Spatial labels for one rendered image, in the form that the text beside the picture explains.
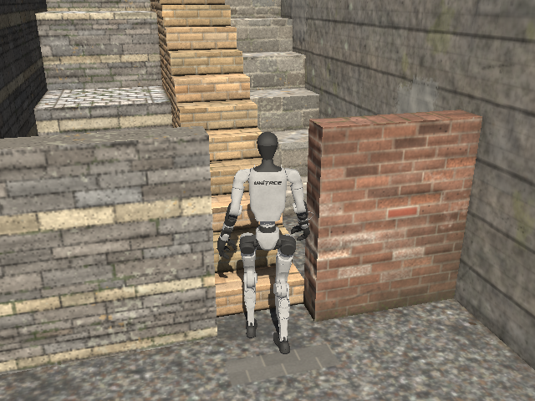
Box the left robot upper arm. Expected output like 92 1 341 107
229 169 250 216

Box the robot left forearm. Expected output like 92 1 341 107
220 203 237 241

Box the robot right forearm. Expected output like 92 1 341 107
296 201 309 229

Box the right robot thigh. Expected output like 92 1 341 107
273 234 296 297

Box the right robot upper arm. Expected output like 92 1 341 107
285 168 306 214

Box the robot head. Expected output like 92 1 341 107
253 132 282 172

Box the robot right hand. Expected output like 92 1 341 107
291 226 310 241

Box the robot left hand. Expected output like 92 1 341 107
217 237 236 259

